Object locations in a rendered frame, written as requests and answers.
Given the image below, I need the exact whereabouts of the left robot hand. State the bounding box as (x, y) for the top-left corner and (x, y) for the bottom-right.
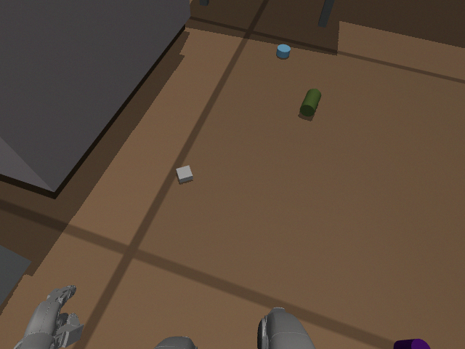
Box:
(23, 285), (84, 349)

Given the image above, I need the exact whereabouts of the left robot arm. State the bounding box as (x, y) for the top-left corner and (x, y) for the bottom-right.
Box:
(13, 332), (55, 349)

